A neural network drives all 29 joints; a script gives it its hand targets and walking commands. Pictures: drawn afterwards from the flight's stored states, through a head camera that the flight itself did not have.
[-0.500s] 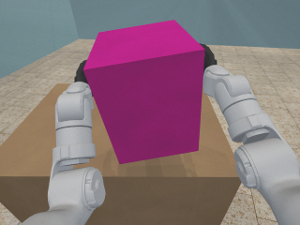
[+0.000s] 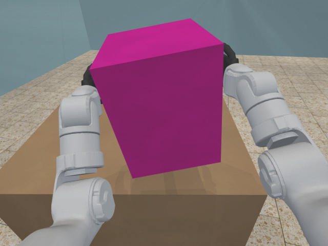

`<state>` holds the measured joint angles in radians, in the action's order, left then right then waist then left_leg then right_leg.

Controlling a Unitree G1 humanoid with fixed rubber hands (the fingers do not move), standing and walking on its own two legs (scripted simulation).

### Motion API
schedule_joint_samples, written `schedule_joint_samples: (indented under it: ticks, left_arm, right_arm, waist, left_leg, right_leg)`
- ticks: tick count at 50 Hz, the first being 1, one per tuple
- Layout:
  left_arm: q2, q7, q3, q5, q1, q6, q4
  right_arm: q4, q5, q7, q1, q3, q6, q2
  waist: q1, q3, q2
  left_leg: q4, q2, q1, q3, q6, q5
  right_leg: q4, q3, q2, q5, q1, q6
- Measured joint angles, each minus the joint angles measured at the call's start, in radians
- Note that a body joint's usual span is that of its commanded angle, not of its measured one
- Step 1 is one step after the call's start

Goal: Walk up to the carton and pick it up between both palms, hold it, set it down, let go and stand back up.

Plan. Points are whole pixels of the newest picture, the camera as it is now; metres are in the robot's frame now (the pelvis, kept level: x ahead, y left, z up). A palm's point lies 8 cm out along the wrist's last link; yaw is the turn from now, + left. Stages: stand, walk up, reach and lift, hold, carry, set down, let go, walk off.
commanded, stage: hold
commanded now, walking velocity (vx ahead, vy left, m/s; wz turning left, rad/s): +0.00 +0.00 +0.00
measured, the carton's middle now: (162, 95) +0.42 -0.01 +0.24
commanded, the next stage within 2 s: none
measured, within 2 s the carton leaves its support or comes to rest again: neither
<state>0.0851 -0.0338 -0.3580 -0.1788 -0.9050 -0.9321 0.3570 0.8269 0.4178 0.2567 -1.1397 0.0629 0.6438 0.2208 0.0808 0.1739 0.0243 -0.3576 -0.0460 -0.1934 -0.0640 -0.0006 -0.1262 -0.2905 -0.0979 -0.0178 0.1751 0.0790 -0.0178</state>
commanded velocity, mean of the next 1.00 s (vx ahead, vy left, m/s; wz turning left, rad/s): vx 0.00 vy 0.00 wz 0.00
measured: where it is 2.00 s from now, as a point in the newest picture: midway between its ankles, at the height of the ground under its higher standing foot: outside the picture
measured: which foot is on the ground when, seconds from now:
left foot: down 0.00-1.00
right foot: down 0.00-1.00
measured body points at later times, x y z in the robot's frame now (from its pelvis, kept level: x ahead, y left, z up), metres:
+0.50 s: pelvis +0.00 +0.00 +0.00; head -0.09 +0.01 +0.44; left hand +0.39 +0.16 +0.29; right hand +0.39 -0.16 +0.32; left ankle +0.04 +0.12 -0.75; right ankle -0.01 -0.10 -0.75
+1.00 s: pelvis +0.00 +0.00 +0.00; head -0.09 +0.01 +0.44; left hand +0.38 +0.16 +0.29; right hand +0.39 -0.15 +0.31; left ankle +0.04 +0.12 -0.75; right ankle -0.01 -0.10 -0.75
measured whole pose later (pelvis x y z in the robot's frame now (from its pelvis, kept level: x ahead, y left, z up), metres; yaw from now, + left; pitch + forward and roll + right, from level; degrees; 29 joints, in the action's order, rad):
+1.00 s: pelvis +0.00 +0.00 +0.00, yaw +1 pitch -2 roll -1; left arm 0.10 -0.04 -0.34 -0.17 -0.93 -0.93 0.40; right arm 0.86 0.42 0.26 -1.16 0.05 0.66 0.23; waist 0.08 0.19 0.02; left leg -0.38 -0.04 -0.21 -0.05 0.00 -0.13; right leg -0.29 -0.11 -0.02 0.17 0.08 -0.02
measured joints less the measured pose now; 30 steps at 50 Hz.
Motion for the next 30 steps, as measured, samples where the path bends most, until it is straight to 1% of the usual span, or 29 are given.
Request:
schedule_joint_samples:
  ticks: [11,16,21,30]
  left_arm:
    - [0.022,0.008,-0.002,0.0,-0.056,0.009,0.081]
    - [0.023,0.005,0.015,0.005,-0.051,0.017,0.076]
    - [0.017,-0.001,0.01,0.006,-0.054,0.018,0.083]
    - [0.014,-0.007,0.023,0.01,-0.028,0.008,0.04]
  right_arm:
    - [0.067,-0.017,-0.004,-0.048,-0.021,0.001,-0.002]
    - [0.066,-0.01,-0.007,-0.051,-0.017,-0.001,0.006]
    - [0.079,-0.011,-0.013,-0.057,-0.013,-0.001,0.01]
    - [0.049,0.012,-0.008,-0.037,0.006,0.0,0.015]
  waist:
    - [-0.004,0.016,-0.003]
    - [0.001,0.02,-0.001]
    - [-0.002,0.029,-0.002]
    - [0.006,0.027,-0.005]
  left_leg:
    - [0.0,0.001,-0.012,0.004,0.0,0.005]
    - [-0.006,0.001,-0.022,0.007,0.001,0.004]
    - [-0.006,0.001,-0.029,0.003,0.003,0.002]
    - [-0.014,0.0,-0.025,0.008,0.0,-0.005]
  right_leg:
    - [0.002,-0.003,0.0,-0.005,0.009,-0.001]
    - [0.005,-0.006,0.0,-0.008,0.014,0.0]
    - [0.002,-0.001,0.0,-0.007,0.025,0.002]
    - [0.01,-0.005,-0.002,-0.006,0.011,0.001]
